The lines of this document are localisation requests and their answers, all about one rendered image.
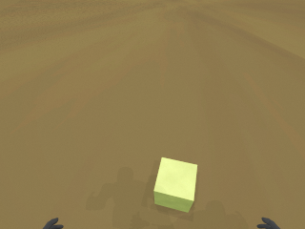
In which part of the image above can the robot right hand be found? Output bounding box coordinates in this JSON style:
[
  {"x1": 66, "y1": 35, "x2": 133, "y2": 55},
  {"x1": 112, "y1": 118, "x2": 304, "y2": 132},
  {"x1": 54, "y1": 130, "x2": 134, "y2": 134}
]
[{"x1": 256, "y1": 217, "x2": 280, "y2": 229}]

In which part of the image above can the robot left hand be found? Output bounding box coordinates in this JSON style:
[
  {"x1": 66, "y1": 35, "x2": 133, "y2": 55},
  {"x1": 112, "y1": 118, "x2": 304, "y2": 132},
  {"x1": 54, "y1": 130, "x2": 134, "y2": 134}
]
[{"x1": 43, "y1": 218, "x2": 64, "y2": 229}]

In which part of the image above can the carton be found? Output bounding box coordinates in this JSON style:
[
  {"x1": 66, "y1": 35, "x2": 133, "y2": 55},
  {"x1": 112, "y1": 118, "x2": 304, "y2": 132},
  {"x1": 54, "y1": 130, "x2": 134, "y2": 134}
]
[{"x1": 153, "y1": 157, "x2": 197, "y2": 213}]

